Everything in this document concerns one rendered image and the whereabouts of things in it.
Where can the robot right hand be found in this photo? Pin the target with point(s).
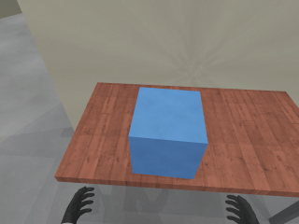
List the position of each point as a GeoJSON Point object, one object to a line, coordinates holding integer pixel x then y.
{"type": "Point", "coordinates": [245, 212]}

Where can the robot left hand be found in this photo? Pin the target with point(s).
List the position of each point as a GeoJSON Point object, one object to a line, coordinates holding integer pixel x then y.
{"type": "Point", "coordinates": [73, 212]}

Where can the carton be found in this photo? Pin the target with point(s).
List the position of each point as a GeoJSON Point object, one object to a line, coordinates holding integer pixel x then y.
{"type": "Point", "coordinates": [167, 136]}

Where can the table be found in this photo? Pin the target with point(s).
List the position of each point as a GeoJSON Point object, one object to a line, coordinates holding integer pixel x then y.
{"type": "Point", "coordinates": [252, 144]}

